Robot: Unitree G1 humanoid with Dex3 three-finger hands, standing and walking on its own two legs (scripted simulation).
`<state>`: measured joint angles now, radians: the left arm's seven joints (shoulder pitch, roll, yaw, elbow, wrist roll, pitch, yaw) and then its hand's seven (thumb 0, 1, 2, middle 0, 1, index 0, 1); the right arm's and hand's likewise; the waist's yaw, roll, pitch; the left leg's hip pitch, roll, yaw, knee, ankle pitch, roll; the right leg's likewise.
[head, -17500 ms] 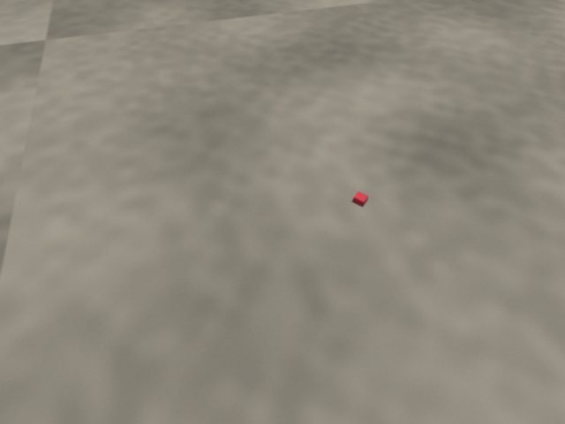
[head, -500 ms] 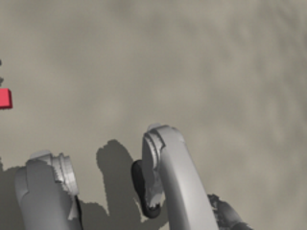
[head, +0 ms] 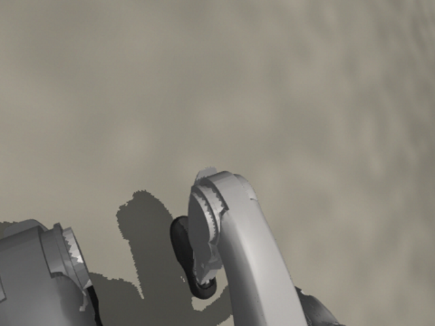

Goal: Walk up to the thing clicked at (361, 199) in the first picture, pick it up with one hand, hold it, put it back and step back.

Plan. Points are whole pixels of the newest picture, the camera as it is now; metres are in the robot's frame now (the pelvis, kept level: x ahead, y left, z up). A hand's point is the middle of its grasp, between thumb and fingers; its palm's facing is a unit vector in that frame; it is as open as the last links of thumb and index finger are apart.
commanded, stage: rest palm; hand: left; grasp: from above
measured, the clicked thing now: out of the picture +0.47 +0.32 -0.29
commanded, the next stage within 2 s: close in 1.06 s
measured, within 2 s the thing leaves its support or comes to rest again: neither
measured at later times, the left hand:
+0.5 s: hand out of the picture +0.45 +0.32 -0.25, palm faces -0.49 -0.10 -0.86, open 11.9 cm
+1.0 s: hand out of the picture +0.46 +0.30 -0.26, palm faces -0.46 -0.09 -0.88, open 11.7 cm
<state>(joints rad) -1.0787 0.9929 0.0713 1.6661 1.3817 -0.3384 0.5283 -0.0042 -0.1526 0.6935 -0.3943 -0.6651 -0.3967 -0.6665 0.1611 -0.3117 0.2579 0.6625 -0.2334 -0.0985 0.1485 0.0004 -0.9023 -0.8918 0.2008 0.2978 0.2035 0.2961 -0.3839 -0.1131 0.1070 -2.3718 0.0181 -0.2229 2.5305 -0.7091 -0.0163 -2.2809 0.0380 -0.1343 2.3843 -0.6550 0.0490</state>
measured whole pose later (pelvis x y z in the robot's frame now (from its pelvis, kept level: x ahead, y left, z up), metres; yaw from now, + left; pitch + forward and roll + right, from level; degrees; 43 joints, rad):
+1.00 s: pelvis +0.00 +0.01 +0.00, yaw -3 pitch +28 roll -14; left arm -1.08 1.02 0.08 1.74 1.35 -0.26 0.62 0.00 -0.10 0.65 -0.43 -0.63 -0.43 -0.63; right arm 0.08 -0.34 0.31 0.63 -0.26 -0.21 0.23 0.00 -0.91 -0.90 0.20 0.30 0.20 0.30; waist -0.40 -0.15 0.17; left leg -2.36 0.02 -0.26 2.57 -0.73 0.00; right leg -2.25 0.06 -0.16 2.38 -0.66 0.07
